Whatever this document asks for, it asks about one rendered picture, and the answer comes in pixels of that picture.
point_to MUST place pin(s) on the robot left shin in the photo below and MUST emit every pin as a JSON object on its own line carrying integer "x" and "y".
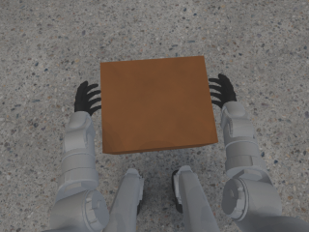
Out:
{"x": 132, "y": 171}

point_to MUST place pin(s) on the robot left hand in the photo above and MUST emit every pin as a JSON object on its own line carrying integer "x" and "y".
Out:
{"x": 82, "y": 102}

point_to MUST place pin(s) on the right robot forearm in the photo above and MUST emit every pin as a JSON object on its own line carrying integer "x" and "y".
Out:
{"x": 243, "y": 158}

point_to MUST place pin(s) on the left robot forearm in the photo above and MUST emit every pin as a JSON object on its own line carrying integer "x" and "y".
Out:
{"x": 78, "y": 157}

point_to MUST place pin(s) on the carton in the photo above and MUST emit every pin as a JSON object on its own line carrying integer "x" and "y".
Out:
{"x": 154, "y": 105}

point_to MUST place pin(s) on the robot right hand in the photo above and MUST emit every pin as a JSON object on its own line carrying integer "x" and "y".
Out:
{"x": 227, "y": 90}

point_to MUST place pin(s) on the left robot foot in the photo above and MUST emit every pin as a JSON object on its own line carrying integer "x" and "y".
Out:
{"x": 138, "y": 207}

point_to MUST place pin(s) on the right robot upper arm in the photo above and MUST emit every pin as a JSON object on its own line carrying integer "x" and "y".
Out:
{"x": 255, "y": 206}

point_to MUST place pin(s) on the left robot upper arm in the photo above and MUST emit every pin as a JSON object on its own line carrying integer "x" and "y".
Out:
{"x": 85, "y": 211}

